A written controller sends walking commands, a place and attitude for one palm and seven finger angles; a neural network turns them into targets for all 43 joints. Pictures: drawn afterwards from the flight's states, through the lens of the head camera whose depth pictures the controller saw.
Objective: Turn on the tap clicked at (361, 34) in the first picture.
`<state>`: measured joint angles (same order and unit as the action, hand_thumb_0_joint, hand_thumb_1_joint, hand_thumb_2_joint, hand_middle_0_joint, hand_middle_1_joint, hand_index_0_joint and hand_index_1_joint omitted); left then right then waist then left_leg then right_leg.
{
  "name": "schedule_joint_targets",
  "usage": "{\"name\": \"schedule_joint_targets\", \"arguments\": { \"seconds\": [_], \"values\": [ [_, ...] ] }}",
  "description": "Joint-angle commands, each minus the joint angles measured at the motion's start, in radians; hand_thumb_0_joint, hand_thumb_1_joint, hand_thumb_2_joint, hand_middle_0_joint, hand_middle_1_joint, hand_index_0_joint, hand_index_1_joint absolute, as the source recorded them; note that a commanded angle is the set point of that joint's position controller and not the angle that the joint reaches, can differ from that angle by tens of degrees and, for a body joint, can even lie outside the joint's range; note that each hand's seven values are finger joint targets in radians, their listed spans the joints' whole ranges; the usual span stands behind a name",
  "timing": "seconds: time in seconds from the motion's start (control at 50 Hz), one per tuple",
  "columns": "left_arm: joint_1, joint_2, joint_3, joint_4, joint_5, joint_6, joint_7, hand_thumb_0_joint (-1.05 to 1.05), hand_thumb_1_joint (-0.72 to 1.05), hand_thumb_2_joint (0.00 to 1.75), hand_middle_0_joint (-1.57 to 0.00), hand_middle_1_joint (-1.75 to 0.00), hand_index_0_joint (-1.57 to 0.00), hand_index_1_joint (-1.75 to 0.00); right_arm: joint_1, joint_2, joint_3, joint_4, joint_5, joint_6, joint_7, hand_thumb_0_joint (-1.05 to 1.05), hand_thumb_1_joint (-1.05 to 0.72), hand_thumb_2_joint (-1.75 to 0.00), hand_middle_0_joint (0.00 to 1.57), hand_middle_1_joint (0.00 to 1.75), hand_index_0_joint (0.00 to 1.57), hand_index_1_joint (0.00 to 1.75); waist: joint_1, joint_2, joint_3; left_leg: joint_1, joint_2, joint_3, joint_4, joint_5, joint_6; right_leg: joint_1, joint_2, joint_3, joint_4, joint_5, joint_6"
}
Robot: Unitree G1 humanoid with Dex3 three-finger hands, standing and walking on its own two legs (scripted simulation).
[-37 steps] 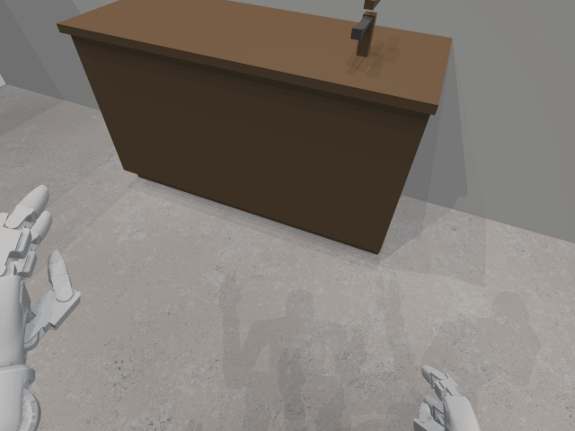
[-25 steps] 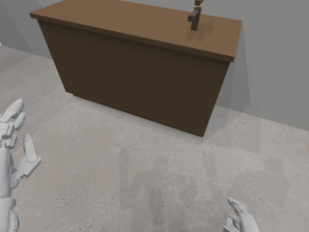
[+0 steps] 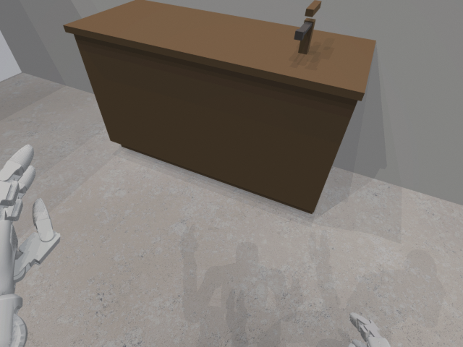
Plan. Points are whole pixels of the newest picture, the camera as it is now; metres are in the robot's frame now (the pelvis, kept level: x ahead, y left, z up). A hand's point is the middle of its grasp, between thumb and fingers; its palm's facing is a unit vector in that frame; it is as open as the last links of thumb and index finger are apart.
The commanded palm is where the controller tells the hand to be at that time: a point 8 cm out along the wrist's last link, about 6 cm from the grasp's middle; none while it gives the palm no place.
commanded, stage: walk to a spot facing it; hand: left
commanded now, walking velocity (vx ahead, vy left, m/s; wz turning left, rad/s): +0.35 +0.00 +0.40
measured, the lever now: (299, 34) +1.07 -0.20 +0.14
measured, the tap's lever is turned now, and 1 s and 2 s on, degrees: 0 0 0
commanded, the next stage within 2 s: turn to face it in 0.86 s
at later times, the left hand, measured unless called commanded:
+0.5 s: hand (86, 192) +0.28 +0.22 +0.17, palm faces +0.49 -0.73 -0.48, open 7.4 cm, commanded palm +0.22 +0.26 +0.19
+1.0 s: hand (60, 143) +0.37 +0.30 +0.19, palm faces +0.67 -0.61 -0.42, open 7.4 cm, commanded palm +0.29 +0.31 +0.19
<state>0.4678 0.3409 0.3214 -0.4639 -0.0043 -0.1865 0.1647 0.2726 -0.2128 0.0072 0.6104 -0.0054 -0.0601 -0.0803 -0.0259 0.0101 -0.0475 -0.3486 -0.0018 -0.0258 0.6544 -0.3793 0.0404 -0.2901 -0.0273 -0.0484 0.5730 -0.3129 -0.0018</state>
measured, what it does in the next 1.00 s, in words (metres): walks ahead, turning left: right foot, then left foot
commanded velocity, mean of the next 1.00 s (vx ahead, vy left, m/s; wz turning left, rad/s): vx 0.29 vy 0.00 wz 0.37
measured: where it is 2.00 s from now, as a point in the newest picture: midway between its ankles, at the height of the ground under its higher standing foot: outside the picture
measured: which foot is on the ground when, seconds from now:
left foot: down 0.00-0.46, up 0.48-0.90, down 0.92-1.00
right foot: down 0.00-0.08, up 0.10-0.42, down 0.44-0.92, up 0.94-1.00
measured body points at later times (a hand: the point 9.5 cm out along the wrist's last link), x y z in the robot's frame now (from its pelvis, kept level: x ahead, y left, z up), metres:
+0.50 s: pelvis +0.10 -0.04 -0.01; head +0.11 -0.05 +0.44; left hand +0.25 +0.26 +0.20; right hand +0.28 -0.23 -0.12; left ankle +0.03 +0.09 -0.70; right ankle +0.15 -0.12 -0.73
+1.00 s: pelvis +0.24 -0.01 -0.01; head +0.27 +0.02 +0.43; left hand +0.33 +0.32 +0.21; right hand +0.49 -0.15 -0.09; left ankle +0.26 +0.12 -0.73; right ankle +0.20 -0.14 -0.64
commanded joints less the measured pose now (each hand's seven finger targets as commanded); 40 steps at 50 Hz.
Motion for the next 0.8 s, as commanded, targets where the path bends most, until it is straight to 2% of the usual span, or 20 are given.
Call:
{"name": "schedule_joint_targets", "arguments": {
  "seconds": [0.0, 0.02, 0.04, 0.06, 0.08, 0.1, 0.14, 0.2, 0.24, 0.34, 0.38, 0.4, 0.42, 0.44, 0.46, 0.5, 0.52, 0.6, 0.66, 0.78],
  "values": [
    [-0.116, 0.206, 0.144, -0.227, -0.004, -0.076, 0.033, 0.0, 0.9, 0.9, -0.2, -0.3, -0.2, -0.3, -0.117, -0.087, -0.038, -0.142, 0.001, -0.057, -0.008, 0.0, -0.9, -0.9, 0.2, 0.3, 0.2, 0.3, 0.015, -0.142, -0.045, -0.138, 0.009, 0.063, 0.014, 0.014, -0.007, 0.199, -0.284, 0.264, -0.107, -0.076, -0.149],
    [-0.1, 0.201, 0.148, -0.217, -0.007, -0.073, 0.031, 0.0, 0.9, 0.9, -0.2, -0.3, -0.2, -0.3, -0.102, -0.085, -0.036, -0.14, -0.001, -0.053, -0.006, 0.0, -0.9, -0.9, 0.2, 0.3, 0.2, 0.3, 0.004, -0.1, -0.046, -0.025, 0.018, 0.046, -0.082, -0.026, 0.0, 0.084, -0.251, 0.197, -0.058, -0.158, -0.119],
    [-0.078, 0.177, 0.126, -0.216, -0.015, -0.066, 0.021, 0.0, 0.9, 0.9, -0.2, -0.3, -0.2, -0.3, -0.101, -0.1, -0.041, -0.146, 0.004, -0.051, -0.009, 0.0, -0.9, -0.9, 0.2, 0.3, 0.2, 0.3, -0.007, 0.035, -0.009, 0.078, 0.052, -0.045, -0.215, -0.108, 0.031, -0.075, -0.152, 0.091, 0.063, -0.266, -0.062],
    [-0.076, 0.157, 0.106, -0.254, -0.013, -0.071, 0.014, 0.0, 0.9, 0.9, -0.2, -0.3, -0.2, -0.3, -0.113, -0.119, -0.041, -0.146, 0.008, -0.048, -0.009, 0.0, -0.9, -0.9, 0.2, 0.3, 0.2, 0.3, -0.014, 0.286, 0.05, 0.166, 0.206, -0.336, -0.353, -0.205, 0.099, -0.271, -0.003, -0.037, 0.295, -0.287, 0.005],
    [-0.114, 0.16, 0.101, -0.276, 0.002, -0.083, 0.016, 0.0, 0.9, 0.9, -0.2, -0.3, -0.2, -0.3, -0.117, -0.104, -0.038, -0.146, 0.008, -0.053, -0.006, 0.0, -0.9, -0.9, 0.2, 0.3, 0.2, 0.3, -0.027, 0.384, 0.081, 0.149, 0.327, -0.604, -0.467, -0.285, 0.169, -0.352, 0.028, -0.012, 0.504, -0.306, 0.012],
    [-0.135, 0.194, 0.116, -0.251, 0.024, -0.092, 0.019, 0.0, 0.9, 0.9, -0.2, -0.3, -0.2, -0.3, -0.121, -0.081, -0.027, -0.132, -0.007, -0.064, -0.005, 0.0, -0.9, -0.9, 0.2, 0.3, 0.2, 0.3, -0.021, 0.291, 0.127, 0.138, 0.353, -0.66, -0.47, -0.226, 0.194, -0.409, -0.031, 0.057, 0.579, -0.235, 0.001],
    [-0.194, 0.191, 0.104, -0.276, 0.023, -0.1, 0.013, 0.0, 0.9, 0.9, -0.2, -0.3, -0.2, -0.3, -0.1, -0.091, -0.039, -0.105, -0.012, -0.078, 0.003, 0.0, -0.9, -0.9, 0.2, 0.3, 0.2, 0.3, -0.013, 0.094, 0.102, 0.2, 0.339, -0.584, -0.378, 0.074, 0.214, -0.43, -0.049, 0.077, 0.574, -0.21, 0.012],
    [-0.111, 0.149, 0.081, -0.243, 0.012, -0.094, 0.001, 0.0, 0.9, 0.9, -0.2, -0.3, -0.2, -0.3, -0.094, -0.104, -0.05, -0.09, 0.0, -0.088, 0.012, 0.0, -0.9, -0.9, 0.2, 0.3, 0.2, 0.3, 0.017, 0.172, 0.041, 0.209, 0.244, -0.313, -0.342, 0.203, 0.178, -0.328, -0.038, -0.002, 0.474, -0.123, 0.03],
    [-0.063, 0.143, 0.085, -0.23, 0.003, -0.089, -0.006, 0.0, 0.9, 0.9, -0.2, -0.3, -0.2, -0.3, -0.09, -0.101, -0.047, -0.091, 0.001, -0.093, 0.014, 0.0, -0.9, -0.9, 0.2, 0.3, 0.2, 0.3, 0.016, 0.205, 0.024, 0.179, 0.211, -0.241, -0.353, 0.195, 0.158, -0.258, -0.03, -0.04, 0.383, -0.078, 0.035],
    [-0.047, 0.174, 0.129, -0.204, -0.006, -0.086, -0.012, 0.0, 0.9, 0.9, -0.2, -0.3, -0.2, -0.3, -0.107, -0.096, -0.044, -0.093, -0.007, -0.084, 0.007, 0.0, -0.9, -0.9, 0.2, 0.3, 0.2, 0.3, 0.016, 0.207, 0.005, 0.14, 0.198, -0.17, -0.306, 0.224, 0.127, -0.07, 0.011, -0.119, 0.089, -0.053, 0.041],
    [-0.046, 0.176, 0.136, -0.192, -0.006, -0.079, -0.011, 0.0, 0.9, 0.9, -0.2, -0.3, -0.2, -0.3, -0.129, -0.091, -0.041, -0.099, -0.008, -0.071, 0.003, 0.0, -0.9, -0.9, 0.2, 0.3, 0.2, 0.3, 0.032, 0.159, -0.04, 0.049, 0.178, -0.135, -0.18, 0.249, 0.101, 0.158, 0.024, -0.134, -0.099, 0.016, 0.03],
    [-0.057, 0.192, 0.142, -0.187, -0.001, -0.073, -0.009, 0.0, 0.9, 0.9, -0.2, -0.3, -0.2, -0.3, -0.134, -0.082, -0.041, -0.099, -0.005, -0.064, 0.002, 0.0, -0.9, -0.9, 0.2, 0.3, 0.2, 0.3, 0.037, 0.063, -0.083, -0.062, 0.15, -0.103, -0.035, 0.214, 0.08, 0.328, -0.046, -0.044, -0.15, 0.006, 0.002],
    [-0.069, 0.215, 0.152, -0.186, 0.011, -0.066, -0.006, 0.0, 0.9, 0.9, -0.2, -0.3, -0.2, -0.3, -0.12, -0.062, -0.047, -0.105, 0.0, -0.056, 0.005, 0.0, -0.9, -0.9, 0.2, 0.3, 0.2, 0.3, 0.038, -0.19, -0.135, -0.244, 0.062, 0.013, 0.258, 0.09, 0.037, 0.478, -0.26, 0.237, -0.218, -0.081, -0.08],
    [-0.066, 0.236, 0.176, -0.153, -0.002, -0.05, -0.002, 0.0, 0.9, 0.9, -0.2, -0.3, -0.2, -0.3, -0.15, -0.073, -0.051, -0.122, 0.004, -0.056, 0.002, 0.0, -0.9, -0.9, 0.2, 0.3, 0.2, 0.3, 0.045, -0.324, -0.119, -0.409, -0.027, 0.03, 0.523, -0.155, -0.006, 0.485, -0.454, 0.558, -0.29, -0.044, -0.17],
    [-0.112, 0.231, 0.175, -0.185, -0.01, -0.062, 0.003, 0.0, 0.9, 0.9, -0.2, -0.3, -0.2, -0.3, -0.171, -0.093, -0.055, -0.123, -0.005, -0.055, 0.004, 0.0, -0.9, -0.9, 0.2, 0.3, 0.2, 0.3, 0.039, -0.235, -0.087, -0.445, 0.016, -0.029, 0.656, -0.122, -0.023, 0.435, -0.496, 0.538, -0.307, -0.057, -0.188],
    [-0.048, 0.226, 0.17, -0.166, -0.006, -0.078, -0.008, 0.0, 0.9, 0.9, -0.2, -0.3, -0.2, -0.3, -0.159, -0.1, -0.062, -0.111, -0.005, -0.046, 0.013, 0.0, -0.9, -0.9, 0.2, 0.3, 0.2, 0.3, 0.028, -0.129, 0.011, -0.415, 0.084, -0.037, 0.708, -0.024, -0.044, 0.243, -0.442, 0.418, -0.321, -0.122, -0.182],
    [-0.011, 0.236, 0.179, -0.174, -0.003, -0.086, -0.012, 0.0, 0.9, 0.9, -0.2, -0.3, -0.2, -0.3, -0.174, -0.097, -0.056, -0.111, -0.005, -0.026, 0.013, 0.0, -0.9, -0.9, 0.2, 0.3, 0.2, 0.3, 0.034, -0.091, 0.055, -0.401, 0.103, -0.028, 0.721, 0.016, -0.056, 0.163, -0.404, 0.31, -0.326, -0.066, -0.161],
    [-0.073, 0.22, 0.163, -0.242, -0.006, -0.094, -0.007, 0.0, 0.9, 0.9, -0.2, -0.3, -0.2, -0.3, -0.18, -0.09, -0.053, -0.127, -0.006, -0.005, 0.011, 0.0, -0.9, -0.9, 0.2, 0.3, 0.2, 0.3, 0.021, -0.096, 0.069, -0.358, 0.137, 0.042, 0.546, 0.098, -0.074, 0.134, -0.35, 0.026, -0.323, 0.149, -0.121],
    [-0.068, 0.212, 0.161, -0.246, -0.011, -0.087, 0.006, 0.0, 0.9, 0.9, -0.2, -0.3, -0.2, -0.3, -0.163, -0.082, -0.057, -0.147, -0.008, -0.013, 0.006, 0.0, -0.9, -0.9, 0.2, 0.3, 0.2, 0.3, 0.034, -0.123, 0.058, -0.286, 0.133, 0.132, 0.327, 0.135, -0.069, 0.165, -0.325, -0.072, -0.294, 0.273, -0.105],
    [-0.009, 0.198, 0.178, -0.306, -0.016, -0.066, 0.04, 0.0, 0.9, 0.9, -0.2, -0.3, -0.2, -0.3, -0.125, -0.065, -0.068, -0.201, -0.001, -0.019, 0.004, 0.0, -0.9, -0.9, 0.2, 0.3, 0.2, 0.3, 0.066, -0.191, -0.013, -0.195, 0.064, 0.274, 0.056, 0.089, -0.056, 0.311, -0.334, -0.127, -0.148, 0.66, -0.101]
  ]
}}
